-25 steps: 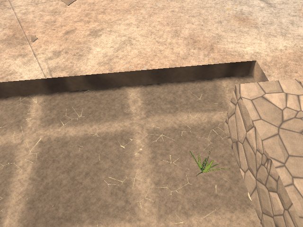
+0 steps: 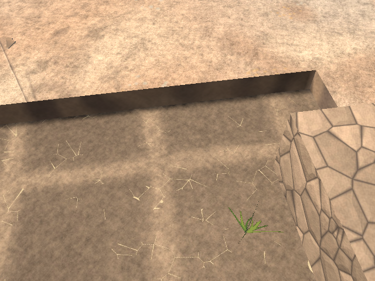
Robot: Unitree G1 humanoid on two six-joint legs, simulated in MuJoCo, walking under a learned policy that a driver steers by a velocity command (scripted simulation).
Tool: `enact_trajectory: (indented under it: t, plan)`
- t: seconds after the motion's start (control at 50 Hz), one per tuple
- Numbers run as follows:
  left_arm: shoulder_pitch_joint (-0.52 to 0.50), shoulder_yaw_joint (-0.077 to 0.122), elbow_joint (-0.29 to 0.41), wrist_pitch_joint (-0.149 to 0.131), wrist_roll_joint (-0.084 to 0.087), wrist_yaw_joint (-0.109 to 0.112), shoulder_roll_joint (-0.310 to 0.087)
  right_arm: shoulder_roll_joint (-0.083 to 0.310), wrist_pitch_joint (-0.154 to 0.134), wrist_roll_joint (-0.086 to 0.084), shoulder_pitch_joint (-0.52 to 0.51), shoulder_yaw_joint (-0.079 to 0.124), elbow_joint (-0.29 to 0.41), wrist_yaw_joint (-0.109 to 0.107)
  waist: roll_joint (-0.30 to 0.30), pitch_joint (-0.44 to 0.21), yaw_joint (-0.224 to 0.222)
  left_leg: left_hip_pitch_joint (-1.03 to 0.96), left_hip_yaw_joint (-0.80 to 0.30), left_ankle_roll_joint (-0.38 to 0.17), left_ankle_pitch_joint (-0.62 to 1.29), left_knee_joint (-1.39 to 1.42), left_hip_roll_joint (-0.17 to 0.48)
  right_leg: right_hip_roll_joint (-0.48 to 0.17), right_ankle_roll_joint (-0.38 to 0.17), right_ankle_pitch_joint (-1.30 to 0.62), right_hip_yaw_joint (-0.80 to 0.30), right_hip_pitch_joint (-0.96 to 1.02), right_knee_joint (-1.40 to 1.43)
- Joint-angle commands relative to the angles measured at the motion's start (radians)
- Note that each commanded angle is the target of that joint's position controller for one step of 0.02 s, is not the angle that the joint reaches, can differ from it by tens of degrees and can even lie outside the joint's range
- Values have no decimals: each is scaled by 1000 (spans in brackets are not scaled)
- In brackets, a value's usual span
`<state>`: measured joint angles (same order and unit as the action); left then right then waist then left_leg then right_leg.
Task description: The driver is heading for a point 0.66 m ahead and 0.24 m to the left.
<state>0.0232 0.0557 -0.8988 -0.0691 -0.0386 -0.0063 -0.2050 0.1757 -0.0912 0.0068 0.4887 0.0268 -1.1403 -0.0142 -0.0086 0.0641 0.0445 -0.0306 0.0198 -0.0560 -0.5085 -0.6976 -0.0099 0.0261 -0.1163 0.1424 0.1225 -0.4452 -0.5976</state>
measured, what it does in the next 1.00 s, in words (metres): walks ahead, turning left: left foot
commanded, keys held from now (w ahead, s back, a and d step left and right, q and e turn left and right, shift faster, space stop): w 0.12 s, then w+q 0.78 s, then no key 0.10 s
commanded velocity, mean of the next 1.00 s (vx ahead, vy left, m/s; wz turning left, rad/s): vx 0.48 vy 0.00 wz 0.38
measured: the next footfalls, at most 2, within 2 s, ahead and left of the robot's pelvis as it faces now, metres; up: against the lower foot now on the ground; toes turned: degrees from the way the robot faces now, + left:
left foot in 0.52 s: +0.42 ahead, +0.12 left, +0.00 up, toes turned +15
right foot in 1.06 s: +0.78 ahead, +0.09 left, +0.00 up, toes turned +26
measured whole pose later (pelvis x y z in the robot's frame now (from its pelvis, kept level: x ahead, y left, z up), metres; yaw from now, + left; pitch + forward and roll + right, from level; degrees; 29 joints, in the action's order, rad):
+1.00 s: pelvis +0.54 +0.09 +0.02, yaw +26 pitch +2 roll +1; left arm -0.01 0.02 -0.76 -0.05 -0.03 -0.02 -0.24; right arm 0.26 -0.05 0.01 0.43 0.07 -0.94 -0.01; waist 0.04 0.05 0.10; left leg -0.04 -0.16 -0.11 -0.34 -0.29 -0.14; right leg -0.04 0.01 0.01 0.00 -0.60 -0.59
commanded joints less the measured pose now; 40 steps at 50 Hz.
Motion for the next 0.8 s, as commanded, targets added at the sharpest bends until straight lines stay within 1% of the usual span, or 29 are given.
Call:
enact_trajectory:
  t: [0.02,0.04,0.06,0.1,0.12,0.14,0.18,0.2,0.24,0.26,0.3,0.36,0.4,0.42,0.46,0.48,0.5,0.52,0.54,0.56,0.58,0.6,0.62,0.64,0.66,0.68,0.7,0.74,0.8]
  plan:
    - [360,61,-76,10,22,3,-227,113,-3,4,-6,26,91,10,72,-171,-123,651,-106,-57,58,-685,-2,-413,-207,473,-799,586,394]
    - [243,42,-51,6,31,1,-165,123,-7,8,-87,31,126,18,53,-51,-88,660,-87,-63,166,-622,46,-379,-177,422,-634,437,414]
    - [211,29,-52,-4,27,-2,-118,105,-9,10,-111,30,130,20,20,-1,-64,621,-79,-62,214,-559,77,-330,-149,279,-525,339,441]
    - [223,10,-73,-19,25,6,-66,72,13,29,-77,28,118,27,40,-4,-14,518,-70,-38,234,-469,105,-263,-109,99,-373,244,461]
    - [255,8,-85,-27,22,10,-64,61,23,32,-73,29,118,31,47,-10,-9,503,-57,-29,237,-443,104,-253,-111,39,-334,237,467]
    - [284,8,-96,-34,20,16,-72,56,32,30,-85,30,125,35,51,-7,-5,524,-53,-22,248,-418,108,-252,-110,13,-300,247,478]
    - [322,12,-106,-41,20,21,-95,56,46,27,-170,31,157,42,54,23,-13,602,-47,-8,305,-362,121,-252,-104,30,-246,258,519]
    - [340,10,-108,-43,19,23,-95,60,49,25,-220,32,177,45,52,37,-23,649,-47,-1,340,-327,122,-251,-98,31,-222,275,534]
    - [372,6,-112,-47,21,25,-90,63,51,21,-309,33,213,51,45,55,-42,711,-48,6,413,-244,116,-243,-80,-16,-168,312,545]
    - [375,3,-107,-49,23,21,-87,59,50,16,-330,32,222,53,45,56,-42,703,-38,6,460,-189,107,-226,-68,-52,-125,315,541]
    - [386,-2,-107,-54,28,21,-82,44,49,15,-391,24,247,59,54,56,-54,666,-2,2,534,-87,93,-212,-52,-119,-63,319,534]
    - [440,-5,-123,-60,27,29,-88,40,49,20,-478,18,287,65,52,66,-80,662,45,-17,562,13,80,-241,-48,-229,-14,405,510]
    - [465,-4,-134,-57,25,37,-100,47,46,24,-512,19,311,66,53,66,-87,674,71,-38,508,60,65,-264,-45,-340,9,497,462]
    - [469,-3,-136,-53,23,41,-107,53,45,27,-518,21,319,66,56,62,-85,667,86,-51,465,78,52,-274,-41,-421,23,538,426]
    - [452,1,-134,-44,18,48,-129,67,46,30,-481,30,317,60,85,23,-58,583,133,-87,361,100,-5,-282,-26,-736,61,587,302]
    - [443,5,-132,-37,16,50,-145,81,47,31,-426,38,304,56,106,-14,-32,513,153,-110,304,103,-42,-286,-19,-891,77,599,199]
    - [435,10,-127,-25,14,49,-163,101,44,31,-334,50,279,52,113,-69,4,409,165,-133,274,134,-80,-283,-13,-954,92,591,45]
    - [420,11,-112,-17,20,47,-169,135,38,41,-186,69,233,48,96,-147,71,201,131,-167,311,214,-90,-267,9,-858,111,494,-172]
    - [401,3,-70,-18,25,40,-144,226,35,53,-34,99,208,34,5,-257,134,-58,-135,-236,229,241,111,-234,38,-487,114,256,-496]
    - [411,-3,4,-33,53,17,-74,310,49,35,-68,119,234,31,-262,-338,56,-323,-731,-404,270,386,376,20,95,372,32,-182,-872]
    - [299,11,23,-46,35,12,-149,289,63,15,-79,113,235,27,-44,-296,73,-291,-669,-372,344,416,343,-40,71,299,-157,-295,-891]
    - [258,5,44,-61,44,7,-131,250,61,12,-141,102,238,21,-9,-192,44,-174,-530,-337,416,424,324,-89,63,210,-165,-309,-827]
    - [265,5,36,-64,40,10,-123,199,55,13,-184,89,236,21,70,-103,-4,-32,-444,-292,539,448,282,-120,68,173,-160,-259,-724]
    - [254,6,42,-48,21,12,-115,175,47,8,-213,80,239,18,73,-66,-36,59,-373,-260,605,459,231,-143,81,173,-168,-209,-653]
    - [279,2,39,-23,5,10,-99,161,39,2,-228,73,241,15,54,-66,-64,115,-324,-242,635,470,195,-149,95,168,-166,-152,-607]
    - [285,2,44,-3,-7,5,-93,162,28,-6,-217,71,239,16,36,-67,-74,140,-301,-239,665,476,174,-148,110,165,-160,-132,-569]
    - [278,3,52,12,-11,1,-90,177,20,-11,-199,73,234,17,23,-62,-78,159,-284,-240,696,482,158,-144,123,157,-146,-134,-539]
    - [212,2,83,26,-11,-4,-92,209,14,-9,-165,79,233,19,-3,-46,-66,185,-264,-230,702,501,133,-142,147,90,-126,-163,-459]
    - [59,2,142,30,-4,-6,-107,217,19,-8,-104,80,231,22,-34,-13,-19,163,-272,-197,695,513,112,-131,167,-29,-113,-227,-310]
